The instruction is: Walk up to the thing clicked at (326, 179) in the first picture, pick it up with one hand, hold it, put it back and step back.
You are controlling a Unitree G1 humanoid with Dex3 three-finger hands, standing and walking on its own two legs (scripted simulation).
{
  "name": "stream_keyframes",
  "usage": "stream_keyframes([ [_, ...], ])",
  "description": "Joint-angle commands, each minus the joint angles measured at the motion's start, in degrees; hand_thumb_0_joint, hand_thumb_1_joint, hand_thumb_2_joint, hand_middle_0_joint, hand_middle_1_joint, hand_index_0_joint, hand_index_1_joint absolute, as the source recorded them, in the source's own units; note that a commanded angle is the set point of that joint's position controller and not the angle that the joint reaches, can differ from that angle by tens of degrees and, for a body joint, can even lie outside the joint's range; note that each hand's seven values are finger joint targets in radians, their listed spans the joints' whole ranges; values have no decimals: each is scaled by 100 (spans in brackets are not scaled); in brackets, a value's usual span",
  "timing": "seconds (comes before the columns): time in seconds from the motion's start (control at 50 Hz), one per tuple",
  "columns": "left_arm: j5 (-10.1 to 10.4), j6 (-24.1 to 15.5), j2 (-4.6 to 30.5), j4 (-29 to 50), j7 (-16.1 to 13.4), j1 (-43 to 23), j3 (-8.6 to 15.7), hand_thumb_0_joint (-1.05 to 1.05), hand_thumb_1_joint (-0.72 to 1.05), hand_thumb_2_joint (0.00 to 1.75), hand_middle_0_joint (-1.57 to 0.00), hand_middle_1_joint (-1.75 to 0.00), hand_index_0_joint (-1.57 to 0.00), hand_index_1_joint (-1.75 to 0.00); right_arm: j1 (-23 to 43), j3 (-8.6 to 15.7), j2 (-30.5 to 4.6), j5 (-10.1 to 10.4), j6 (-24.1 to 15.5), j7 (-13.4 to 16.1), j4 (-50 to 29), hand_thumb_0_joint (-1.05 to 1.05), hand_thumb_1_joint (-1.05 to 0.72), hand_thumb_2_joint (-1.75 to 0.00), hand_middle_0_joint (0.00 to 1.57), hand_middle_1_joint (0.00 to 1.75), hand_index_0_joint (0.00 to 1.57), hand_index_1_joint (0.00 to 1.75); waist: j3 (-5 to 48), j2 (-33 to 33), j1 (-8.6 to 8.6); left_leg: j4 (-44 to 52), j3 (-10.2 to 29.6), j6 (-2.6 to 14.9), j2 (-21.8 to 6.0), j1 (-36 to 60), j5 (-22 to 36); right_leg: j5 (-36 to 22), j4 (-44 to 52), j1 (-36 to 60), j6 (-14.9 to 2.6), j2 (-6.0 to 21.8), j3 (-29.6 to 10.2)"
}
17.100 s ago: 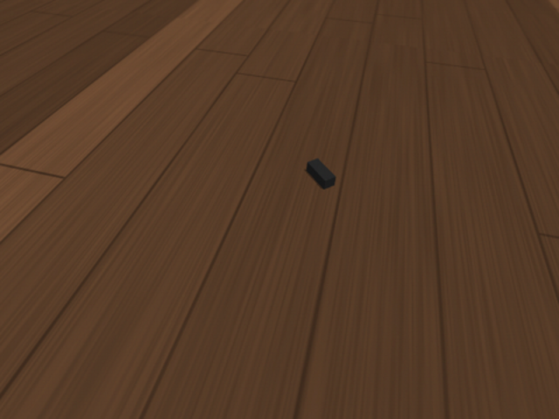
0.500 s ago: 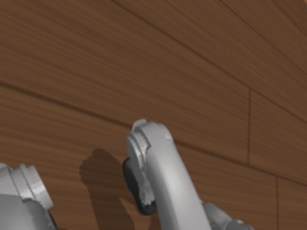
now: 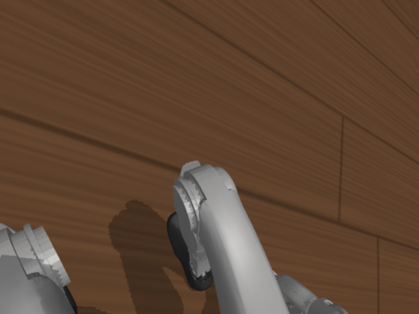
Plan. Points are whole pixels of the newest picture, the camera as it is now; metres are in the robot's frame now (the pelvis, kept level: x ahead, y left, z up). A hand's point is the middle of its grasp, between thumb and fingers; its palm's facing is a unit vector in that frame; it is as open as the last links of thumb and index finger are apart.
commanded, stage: settle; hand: left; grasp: from above
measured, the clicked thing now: out of the picture +0.44 +0.32 -0.27
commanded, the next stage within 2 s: lift in 0.96 s
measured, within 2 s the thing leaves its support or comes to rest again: leaves its support in 0.34 s
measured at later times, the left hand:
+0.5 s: hand out of the picture +0.44 +0.34 -0.21, palm faces -0.34 -0.17 -0.92, open 10.1 cm
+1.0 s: hand out of the picture +0.42 +0.33 -0.13, palm faces -0.41 -0.14 -0.90, open 10.1 cm
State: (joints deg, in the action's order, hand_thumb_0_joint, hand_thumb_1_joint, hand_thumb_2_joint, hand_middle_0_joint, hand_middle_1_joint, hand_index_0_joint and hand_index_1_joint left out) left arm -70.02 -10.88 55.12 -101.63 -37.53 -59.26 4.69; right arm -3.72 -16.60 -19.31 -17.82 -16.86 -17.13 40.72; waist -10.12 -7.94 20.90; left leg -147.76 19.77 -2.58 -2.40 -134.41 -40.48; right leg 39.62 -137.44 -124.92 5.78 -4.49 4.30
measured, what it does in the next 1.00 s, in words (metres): stands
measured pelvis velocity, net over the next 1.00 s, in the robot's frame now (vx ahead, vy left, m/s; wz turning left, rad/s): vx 0.00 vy -0.01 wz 0.10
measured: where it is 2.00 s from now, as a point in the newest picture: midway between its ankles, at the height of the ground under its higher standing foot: (138, 296)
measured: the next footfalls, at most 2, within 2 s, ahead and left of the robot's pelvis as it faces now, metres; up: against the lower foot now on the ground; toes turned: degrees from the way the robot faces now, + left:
none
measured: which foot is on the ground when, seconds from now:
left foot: down 0.00-1.00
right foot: down 0.00-1.00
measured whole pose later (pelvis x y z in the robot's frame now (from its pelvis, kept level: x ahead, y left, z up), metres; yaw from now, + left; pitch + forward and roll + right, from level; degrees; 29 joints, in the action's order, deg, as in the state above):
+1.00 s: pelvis +0.00 -0.01 +0.02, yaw +6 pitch +31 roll -9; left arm -69.3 -9.4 41.6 -79.7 -19.1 -53.4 4.3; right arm -8.6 -3.9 -17.2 -9.4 -4.7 -13.0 41.7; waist 1.9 0.2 13.6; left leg -139.9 13.2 -2.9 -1.8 -134.7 -36.8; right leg 39.0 -134.9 -127.4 4.5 -1.3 0.3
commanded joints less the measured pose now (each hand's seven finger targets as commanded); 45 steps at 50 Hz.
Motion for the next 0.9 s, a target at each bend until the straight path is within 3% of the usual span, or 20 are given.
stream_keyframes([
  [0.0,35,-48,994,424,-117,-1293,37,0,52,79,-89,-75,-89,-75,-967,498,-1875,63,0,50,8,0,-90,-90,20,30,20,30,3345,2794,375,1492,-972,170,-125,2773,972,-1482,1124,1579,-523,-126,1207],
  [0.14,57,13,1143,536,-86,-1368,170,0,59,84,-98,-82,-99,-81,-977,524,-1833,49,66,82,30,0,-91,-91,20,30,20,30,3443,2911,289,1595,-974,159,-119,2739,830,-1314,1123,1545,-561,-102,1179],
  [0.26,45,47,1302,1336,-49,-1580,461,0,64,93,-103,-84,-103,-84,-1080,666,-1791,92,102,48,117,0,-91,-91,20,30,20,30,4113,3435,112,1603,-999,106,-114,3145,1304,-1701,985,1621,-593,-82,1166],
  [0.28,7,82,1120,1076,5,-1369,337,0,65,92,-102,-85,-103,-85,-1066,687,-1746,80,108,24,120,0,-91,-90,20,30,20,30,3884,3439,208,1627,-1044,105,-107,3098,1162,-1588,979,1565,-612,-73,1143],
  [0.34,-2,114,1382,1921,50,-1366,651,0,65,88,-100,-85,-102,-83,-1097,901,-1743,168,168,18,173,0,-91,-90,20,30,20,30,4524,3880,-132,1681,-1107,65,-97,3393,1387,-1716,981,1586,-662,-75,1077],
  [0.38,40,159,1117,2269,109,-1241,606,0,66,89,-100,-86,-102,-84,-1153,1069,-1732,217,216,-27,200,0,-91,-90,20,30,20,30,4730,4083,-172,1717,-1140,44,-84,3529,1585,-1853,901,1453,-695,-54,1064],
  [0.44,70,287,472,2232,305,-1102,240,0,65,82,-98,-82,-101,-79,-1078,1192,-1608,330,269,-99,148,0,-91,-90,20,30,20,30,4504,3806,-138,1705,-1219,83,-57,3282,1513,-1829,934,1210,-692,-65,1013],
  [0.48,125,350,603,2809,419,-1257,444,0,65,80,-96,-82,-100,-78,-1282,1375,-1663,451,352,-80,179,0,-90,-90,20,30,20,30,4918,3867,-351,1825,-1250,93,-8,3379,1635,-1885,1032,1290,-698,-25,938],
  [0.5,204,443,579,2561,491,-915,553,0,67,80,-97,-83,-101,-79,-1350,1464,-1661,512,415,-79,241,0,-90,-90,20,30,20,30,4893,3813,-471,1894,-1258,97,-11,3319,1551,-1776,1050,1208,-711,-3,905],
  [0.54,308,530,-207,2485,727,-962,56,0,67,80,-98,-82,-101,-79,-1344,1504,-1524,589,474,-113,227,0,-90,-90,20,30,20,30,4712,3513,-368,1980,-1297,118,4,3209,1427,-1668,1148,1067,-709,-7,876],
  [0.58,301,557,-139,2567,927,-1151,33,0,65,78,-97,-81,-100,-78,-1351,1551,-1530,693,552,-82,164,0,-90,-90,20,30,20,30,4501,3243,-363,2065,-1267,168,30,2949,1139,-1429,1205,951,-710,17,847],
  [0.6,325,560,-17,2739,1027,-1151,73,0,61,78,-96,-79,-97,-77,-1372,1585,-1525,759,610,-55,127,0,-91,-90,20,30,20,30,4611,3128,-483,2098,-1267,201,37,2903,1075,-1352,1262,1001,-709,27,799],
  [0.62,274,585,233,2479,1088,-948,306,0,60,82,-97,-78,-98,-78,-1493,1668,-1598,764,687,-16,245,0,-91,-90,20,30,20,30,4693,2969,-517,2076,-1263,214,43,2858,1044,-1322,1245,1054,-706,39,768],
  [0.64,284,546,65,2653,1181,-1097,236,0,63,81,-98,-77,-99,-76,-1527,1697,-1543,773,742,1,227,0,-90,-90,20,30,20,30,4680,2931,-474,2098,-1290,216,67,2787,1031,-1317,1264,1077,-698,58,735],
  [0.66,323,508,-484,2774,1322,-1327,-152,0,65,80,-99,-78,-101,-76,-1478,1642,-1403,785,775,0,122,0,-90,-90,20,30,20,30,4720,2795,-363,2060,-1334,242,71,2844,1076,-1384,1371,1181,-689,42,701],
  [0.68,290,490,-56,2812,1358,-1329,161,0,68,81,-100,-80,-103,-78,-1602,1706,-1482,793,840,47,232,0,-90,-90,20,30,20,30,4840,2679,-402,2010,-1355,271,76,2848,1124,-1436,1401,1288,-671,46,679],
  [0.7,312,425,-370,3081,1461,-1590,-182,0,69,78,-102,-79,-104,-77,-1476,1667,-1362,844,866,73,53,0,-91,-90,20,30,20,30,4848,2649,-409,2031,-1386,281,89,2848,1127,-1435,1466,1319,-675,44,634],
  [0.72,303,404,-33,2868,1499,-1404,122,0,67,78,-100,-80,-103,-77,-1597,1698,-1430,834,911,109,170,0,-91,-90,20,30,20,30,4842,2532,-417,2038,-1378,292,103,2824,1147,-1429,1457,1367,-659,69,638],
  [0.78,249,249,-24,2890,1600,-1609,59,0,71,85,-104,-83,-106,-81,-1596,1672,-1311,851,1016,226,181,0,-91,-90,20,30,20,30,4655,2441,-395,2087,-1399,306,117,2667,699,-926,1553,1240,-687,76,574],
  [0.88,173,109,122,3141,1618,-1580,96,0,74,82,-105,-81,-108,-78,-1414,1684,-1219,891,1111,420,-53,0,-90,-90,20,30,20,30,4852,2505,-595,2184,-1569,294,172,2777,716,-764,1694,1355,-728,98,472],
])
